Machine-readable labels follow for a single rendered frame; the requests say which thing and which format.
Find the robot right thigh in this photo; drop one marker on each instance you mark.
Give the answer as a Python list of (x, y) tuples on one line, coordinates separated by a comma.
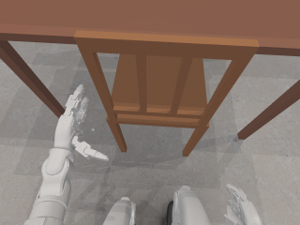
[(189, 207)]

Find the right robot hand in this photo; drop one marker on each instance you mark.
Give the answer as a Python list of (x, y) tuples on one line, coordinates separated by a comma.
[(245, 212)]

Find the table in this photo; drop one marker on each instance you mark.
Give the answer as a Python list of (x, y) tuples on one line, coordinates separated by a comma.
[(274, 23)]

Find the chair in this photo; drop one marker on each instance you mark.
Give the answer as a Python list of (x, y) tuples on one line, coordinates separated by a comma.
[(159, 79)]

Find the robot left thigh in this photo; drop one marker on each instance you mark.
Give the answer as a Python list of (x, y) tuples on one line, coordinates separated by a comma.
[(123, 212)]

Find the left robot forearm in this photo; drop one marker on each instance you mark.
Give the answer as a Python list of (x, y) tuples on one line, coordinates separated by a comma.
[(52, 199)]

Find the robot thigh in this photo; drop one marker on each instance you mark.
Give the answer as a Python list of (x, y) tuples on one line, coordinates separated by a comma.
[(123, 212), (189, 207)]

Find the left robot hand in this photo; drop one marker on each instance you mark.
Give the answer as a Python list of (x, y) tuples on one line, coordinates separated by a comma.
[(69, 124)]

